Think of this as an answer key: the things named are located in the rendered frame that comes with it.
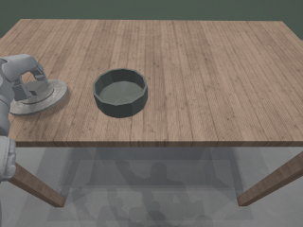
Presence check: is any robot left upper arm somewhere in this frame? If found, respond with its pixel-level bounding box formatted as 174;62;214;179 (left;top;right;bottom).
0;135;16;227

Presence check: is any pot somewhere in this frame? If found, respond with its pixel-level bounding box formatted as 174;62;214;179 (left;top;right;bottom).
93;67;148;118

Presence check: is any robot left hand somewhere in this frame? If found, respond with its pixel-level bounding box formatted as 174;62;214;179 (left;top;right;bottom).
4;54;48;101

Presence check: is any lid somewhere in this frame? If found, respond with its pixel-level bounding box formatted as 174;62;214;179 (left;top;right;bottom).
9;79;68;116

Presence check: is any left robot forearm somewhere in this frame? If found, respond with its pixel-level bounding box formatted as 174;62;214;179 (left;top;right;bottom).
0;57;21;137

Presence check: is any knob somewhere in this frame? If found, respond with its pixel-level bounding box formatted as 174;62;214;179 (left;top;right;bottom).
25;80;47;96

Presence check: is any table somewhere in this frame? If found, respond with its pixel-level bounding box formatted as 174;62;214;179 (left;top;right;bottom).
0;19;303;208

